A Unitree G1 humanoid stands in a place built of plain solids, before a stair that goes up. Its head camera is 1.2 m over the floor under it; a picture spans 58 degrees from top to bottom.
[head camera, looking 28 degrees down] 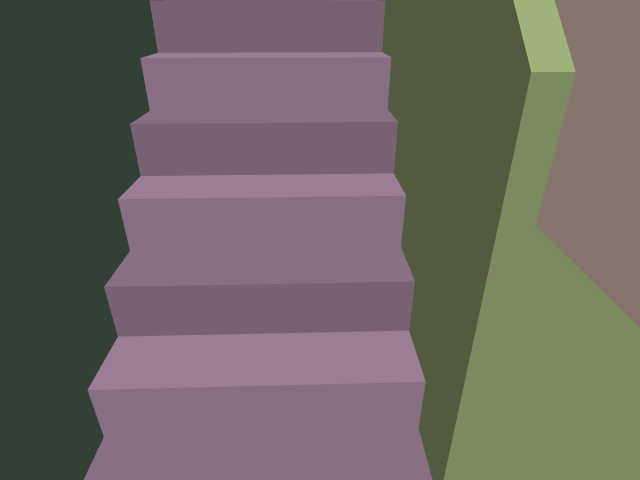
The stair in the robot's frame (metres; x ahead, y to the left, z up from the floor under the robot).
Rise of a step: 0.18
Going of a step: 0.20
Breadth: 0.86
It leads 2 degrees to the left of straight ahead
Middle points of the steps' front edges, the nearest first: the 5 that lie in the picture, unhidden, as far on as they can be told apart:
0.80 0.16 0.35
1.00 0.16 0.53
1.20 0.17 0.70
1.41 0.18 0.88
1.61 0.18 1.06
